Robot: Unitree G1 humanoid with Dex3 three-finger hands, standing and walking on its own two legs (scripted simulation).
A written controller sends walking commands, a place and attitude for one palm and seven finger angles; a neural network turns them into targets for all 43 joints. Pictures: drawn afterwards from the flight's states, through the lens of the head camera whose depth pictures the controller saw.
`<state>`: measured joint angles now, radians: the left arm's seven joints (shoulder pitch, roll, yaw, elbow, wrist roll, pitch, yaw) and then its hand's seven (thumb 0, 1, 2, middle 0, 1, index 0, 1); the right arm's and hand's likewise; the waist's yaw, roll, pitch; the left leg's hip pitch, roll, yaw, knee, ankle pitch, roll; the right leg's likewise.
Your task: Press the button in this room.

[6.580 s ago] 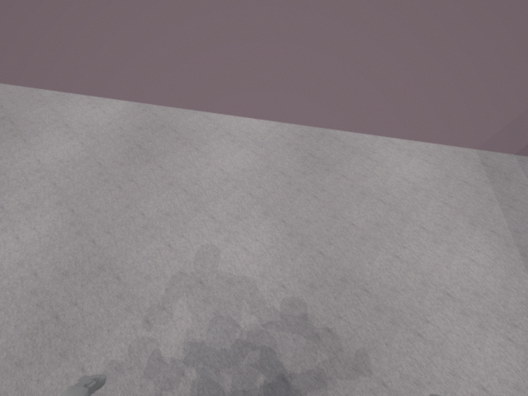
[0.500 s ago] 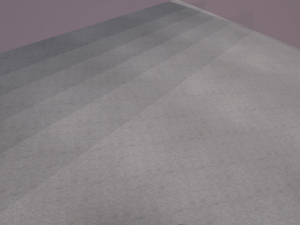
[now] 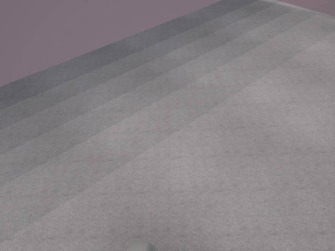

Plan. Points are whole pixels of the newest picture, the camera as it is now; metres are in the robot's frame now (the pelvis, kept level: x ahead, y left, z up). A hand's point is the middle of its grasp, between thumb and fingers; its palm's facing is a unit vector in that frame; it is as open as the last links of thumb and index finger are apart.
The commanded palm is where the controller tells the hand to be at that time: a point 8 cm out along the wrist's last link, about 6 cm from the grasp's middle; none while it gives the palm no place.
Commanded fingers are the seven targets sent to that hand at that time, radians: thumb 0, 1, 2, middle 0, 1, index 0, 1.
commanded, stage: turn or walk to find it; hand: left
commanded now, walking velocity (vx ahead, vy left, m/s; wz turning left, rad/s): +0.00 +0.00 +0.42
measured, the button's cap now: out of the picture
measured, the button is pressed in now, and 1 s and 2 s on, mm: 0 0 0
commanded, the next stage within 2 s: none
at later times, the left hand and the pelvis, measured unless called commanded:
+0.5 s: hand out of the picture +0.00 +0.27 -0.17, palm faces +0.25 -0.94 -0.24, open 7.3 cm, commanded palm none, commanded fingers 0.00 0.90 0.90 -0.20 -0.30 -0.20 -0.30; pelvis -0.02 +0.04 +0.00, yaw +12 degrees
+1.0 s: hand out of the picture -0.05 +0.18 -0.15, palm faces +0.45 -0.85 -0.27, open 7.3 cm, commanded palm none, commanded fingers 0.00 0.90 0.90 -0.20 -0.30 -0.20 -0.30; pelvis -0.03 -0.02 +0.00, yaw +26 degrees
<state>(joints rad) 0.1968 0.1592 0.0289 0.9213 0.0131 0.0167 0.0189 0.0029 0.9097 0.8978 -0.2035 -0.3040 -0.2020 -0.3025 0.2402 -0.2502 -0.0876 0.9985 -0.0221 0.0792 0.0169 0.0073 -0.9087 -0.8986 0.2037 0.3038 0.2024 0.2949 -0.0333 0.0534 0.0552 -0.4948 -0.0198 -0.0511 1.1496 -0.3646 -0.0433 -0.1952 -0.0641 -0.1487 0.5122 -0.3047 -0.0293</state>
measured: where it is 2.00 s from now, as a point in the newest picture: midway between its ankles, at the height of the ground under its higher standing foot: outside the picture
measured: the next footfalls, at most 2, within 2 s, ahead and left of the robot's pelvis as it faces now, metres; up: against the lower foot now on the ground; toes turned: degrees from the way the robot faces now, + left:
left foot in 0.28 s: +0.01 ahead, +0.16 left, +0.00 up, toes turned +13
right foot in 0.70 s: +0.05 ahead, -0.08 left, +0.00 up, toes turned +13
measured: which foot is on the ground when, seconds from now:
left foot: up 0.00-0.26, down 0.28-0.72, up 0.74-1.00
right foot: down 0.00-0.28, up 0.30-0.68, down 0.70-1.00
